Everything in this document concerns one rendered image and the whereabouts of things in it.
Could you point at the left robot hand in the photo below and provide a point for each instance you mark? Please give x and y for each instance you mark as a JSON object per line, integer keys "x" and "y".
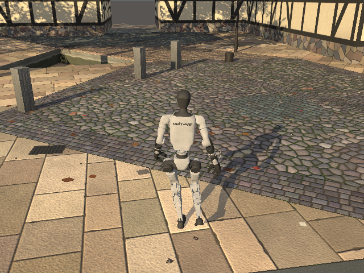
{"x": 159, "y": 159}

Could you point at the right robot foot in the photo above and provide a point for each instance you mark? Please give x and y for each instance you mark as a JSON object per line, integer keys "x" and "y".
{"x": 199, "y": 221}

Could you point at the right robot forearm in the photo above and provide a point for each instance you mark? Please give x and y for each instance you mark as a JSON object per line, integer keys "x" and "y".
{"x": 212, "y": 153}

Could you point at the robot right thigh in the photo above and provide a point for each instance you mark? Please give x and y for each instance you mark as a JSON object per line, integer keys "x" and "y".
{"x": 195, "y": 167}

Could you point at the right robot upper arm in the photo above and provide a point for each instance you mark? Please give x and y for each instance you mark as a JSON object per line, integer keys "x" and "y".
{"x": 200, "y": 120}

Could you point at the left robot upper arm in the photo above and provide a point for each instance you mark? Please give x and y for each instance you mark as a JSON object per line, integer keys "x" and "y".
{"x": 162, "y": 128}

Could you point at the left robot forearm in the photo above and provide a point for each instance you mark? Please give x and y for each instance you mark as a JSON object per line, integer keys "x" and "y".
{"x": 158, "y": 147}

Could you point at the right robot hand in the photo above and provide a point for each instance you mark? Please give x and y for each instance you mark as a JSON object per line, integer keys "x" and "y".
{"x": 217, "y": 169}

